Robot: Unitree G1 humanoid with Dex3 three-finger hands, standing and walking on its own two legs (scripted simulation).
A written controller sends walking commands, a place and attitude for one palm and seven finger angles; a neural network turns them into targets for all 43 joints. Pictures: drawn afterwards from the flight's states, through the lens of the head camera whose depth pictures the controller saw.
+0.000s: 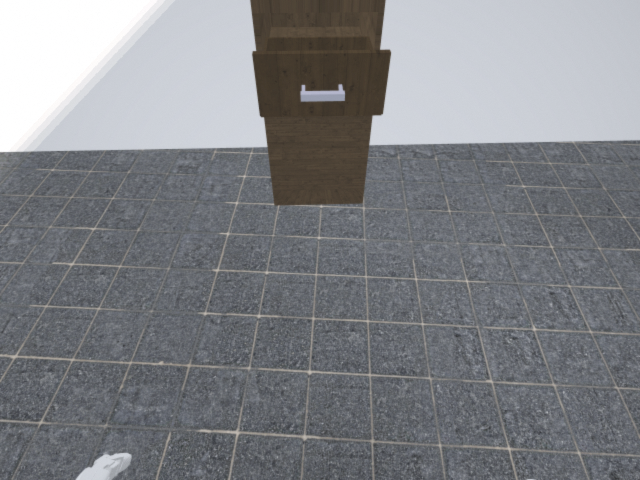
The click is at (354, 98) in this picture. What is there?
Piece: drawer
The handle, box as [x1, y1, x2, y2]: [300, 84, 344, 101]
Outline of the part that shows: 344,90 342,89 341,84 339,84 338,91 305,91 304,85 302,85 302,90 300,91 301,101 344,100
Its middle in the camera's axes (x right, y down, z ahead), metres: +0.00 -0.40 +1.06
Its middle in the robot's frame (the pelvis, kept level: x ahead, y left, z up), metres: +1.06 +0.05 -0.04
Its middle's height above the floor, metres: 0.73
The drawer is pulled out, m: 0.30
